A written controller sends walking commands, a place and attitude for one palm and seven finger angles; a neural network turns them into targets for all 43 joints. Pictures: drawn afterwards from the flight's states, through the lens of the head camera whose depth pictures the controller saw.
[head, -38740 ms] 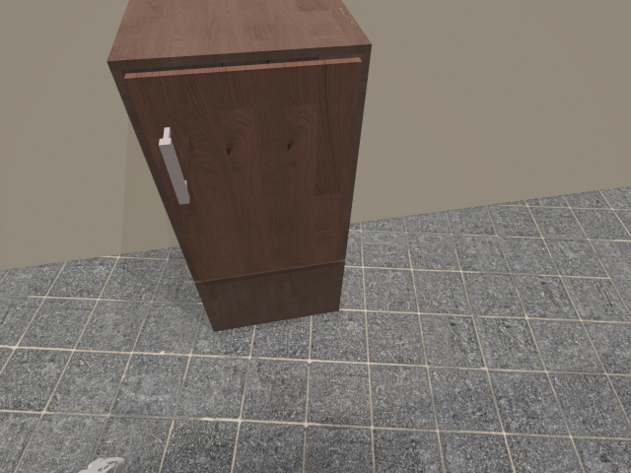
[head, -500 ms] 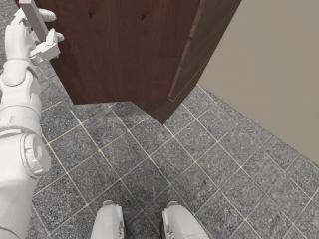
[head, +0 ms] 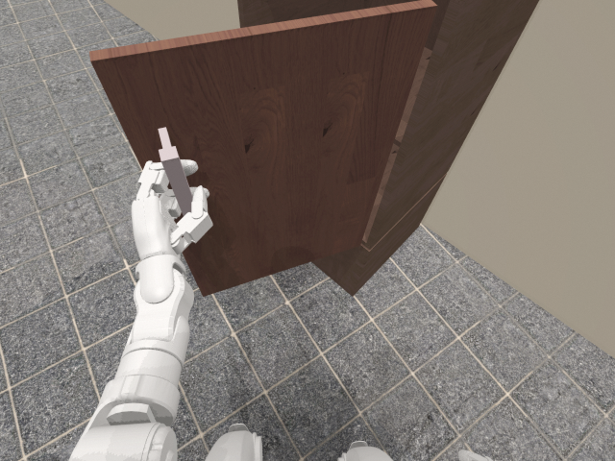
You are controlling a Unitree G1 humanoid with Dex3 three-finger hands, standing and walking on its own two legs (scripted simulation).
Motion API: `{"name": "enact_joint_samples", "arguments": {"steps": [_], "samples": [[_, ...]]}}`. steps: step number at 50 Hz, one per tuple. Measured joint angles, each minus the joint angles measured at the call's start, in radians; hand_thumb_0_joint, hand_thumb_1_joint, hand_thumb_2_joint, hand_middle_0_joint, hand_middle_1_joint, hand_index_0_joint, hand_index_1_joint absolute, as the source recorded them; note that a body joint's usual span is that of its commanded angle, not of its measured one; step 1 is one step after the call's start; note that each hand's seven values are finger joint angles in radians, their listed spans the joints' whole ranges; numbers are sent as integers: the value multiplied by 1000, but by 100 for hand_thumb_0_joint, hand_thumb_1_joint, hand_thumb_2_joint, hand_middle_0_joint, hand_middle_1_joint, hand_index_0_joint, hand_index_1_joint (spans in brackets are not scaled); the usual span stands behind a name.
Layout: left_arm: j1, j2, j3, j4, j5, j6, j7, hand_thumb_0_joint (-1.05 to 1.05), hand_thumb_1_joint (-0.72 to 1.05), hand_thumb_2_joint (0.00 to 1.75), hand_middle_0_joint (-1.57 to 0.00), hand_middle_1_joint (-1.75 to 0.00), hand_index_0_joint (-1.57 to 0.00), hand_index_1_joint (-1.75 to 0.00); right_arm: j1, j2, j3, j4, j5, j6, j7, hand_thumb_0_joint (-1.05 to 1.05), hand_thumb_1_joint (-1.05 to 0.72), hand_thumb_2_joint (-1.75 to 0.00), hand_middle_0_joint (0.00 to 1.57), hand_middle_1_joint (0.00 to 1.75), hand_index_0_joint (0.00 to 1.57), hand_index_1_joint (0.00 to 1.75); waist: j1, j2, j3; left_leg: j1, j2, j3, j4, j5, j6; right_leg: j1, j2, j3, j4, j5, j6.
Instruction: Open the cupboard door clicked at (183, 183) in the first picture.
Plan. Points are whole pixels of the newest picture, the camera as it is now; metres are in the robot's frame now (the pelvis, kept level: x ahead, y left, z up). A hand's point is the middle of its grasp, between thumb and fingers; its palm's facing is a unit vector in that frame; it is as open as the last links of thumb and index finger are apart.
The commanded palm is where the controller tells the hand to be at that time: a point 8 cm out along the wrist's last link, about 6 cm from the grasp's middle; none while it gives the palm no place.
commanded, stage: pull the door open along its arc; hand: left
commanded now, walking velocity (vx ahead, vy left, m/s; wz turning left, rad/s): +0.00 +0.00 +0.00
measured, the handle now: (180, 181) +0.47 +0.17 +0.06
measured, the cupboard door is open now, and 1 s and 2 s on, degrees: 65 90 91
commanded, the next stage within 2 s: open thumb and fingers to let go in 0.52 s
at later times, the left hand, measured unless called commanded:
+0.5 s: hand (269, 285) +0.32 +0.05 +0.06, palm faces +0.39 -0.92 +0.02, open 6.0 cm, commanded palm +0.25 +0.08 +0.05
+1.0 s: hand (283, 294) +0.31 +0.03 +0.06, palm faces +0.37 -0.93 +0.00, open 9.6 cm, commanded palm +0.26 +0.08 +0.05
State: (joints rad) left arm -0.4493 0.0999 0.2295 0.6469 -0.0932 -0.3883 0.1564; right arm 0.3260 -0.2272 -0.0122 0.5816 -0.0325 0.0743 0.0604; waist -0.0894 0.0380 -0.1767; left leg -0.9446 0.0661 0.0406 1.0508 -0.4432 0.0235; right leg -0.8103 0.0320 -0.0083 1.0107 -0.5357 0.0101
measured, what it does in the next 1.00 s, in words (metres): shifts its weight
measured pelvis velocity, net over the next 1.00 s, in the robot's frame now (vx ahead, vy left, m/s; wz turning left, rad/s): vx -0.01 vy -0.05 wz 0.09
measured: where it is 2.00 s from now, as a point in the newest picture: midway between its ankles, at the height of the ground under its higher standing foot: outside the picture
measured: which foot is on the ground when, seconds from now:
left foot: down 0.00-1.00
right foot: down 0.00-1.00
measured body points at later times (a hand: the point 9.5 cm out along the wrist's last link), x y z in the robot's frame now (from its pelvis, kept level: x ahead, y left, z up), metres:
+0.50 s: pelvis -0.01 -0.04 +0.00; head +0.04 -0.06 +0.45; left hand +0.29 +0.09 +0.06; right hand +0.14 -0.27 -0.12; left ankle +0.03 +0.10 -0.67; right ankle -0.03 -0.13 -0.67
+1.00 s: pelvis -0.01 -0.05 +0.00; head +0.04 -0.07 +0.45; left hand +0.28 +0.08 +0.06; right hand +0.18 -0.26 -0.11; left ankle +0.03 +0.10 -0.67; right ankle -0.03 -0.13 -0.67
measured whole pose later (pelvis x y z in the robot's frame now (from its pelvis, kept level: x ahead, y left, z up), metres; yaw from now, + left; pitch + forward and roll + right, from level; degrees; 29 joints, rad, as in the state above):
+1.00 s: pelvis -0.01 -0.05 +0.00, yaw +5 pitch +13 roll +1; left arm -0.05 -0.12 -0.18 0.33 0.07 -0.35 0.53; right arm 0.18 -0.18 -0.02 0.60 -0.07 0.02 0.02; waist 0.00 0.04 -0.16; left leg -0.83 0.03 -0.02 1.00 -0.40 -0.04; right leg -0.71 0.01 -0.07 1.06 -0.58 -0.06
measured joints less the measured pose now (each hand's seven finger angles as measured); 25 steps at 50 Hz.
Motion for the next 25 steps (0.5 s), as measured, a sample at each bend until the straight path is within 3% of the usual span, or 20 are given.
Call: {"name": "enact_joint_samples", "arguments": {"steps": [3,7,15,25], "samples": [[25,-58,-41,-28,65,-3,143,0,70,78,-37,-133,-35,-130,-43,11,-2,-7,-19,-1,6,0,-90,-90,20,30,20,30,12,-2,-3,4,-6,-5,8,1,-5,1,-6,-6,22,-10,-6],[60,-91,-100,-50,118,4,247,1,71,78,-37,-133,-34,-131,-84,28,-3,-8,-32,2,5,0,-90,-90,20,30,20,30,27,-1,-2,16,-10,-13,12,6,-14,11,-9,-14,39,-17,-16],[182,-139,-209,-127,123,-4,310,1,70,77,-37,-133,-33,-133,-94,43,-1,11,-34,-7,-8,0,-90,-90,20,30,20,30,52,0,11,69,-13,-29,-20,25,-34,60,-8,-31,28,-15,-37],[369,-208,-346,-285,154,13,376,1,71,77,-35,-134,-33,-133,-77,32,-18,23,-40,-28,-11,1,-90,-90,20,30,20,30,65,3,17,114,-19,-41,-51,37,-56,97,-12,-44,24,-24,-58]]}}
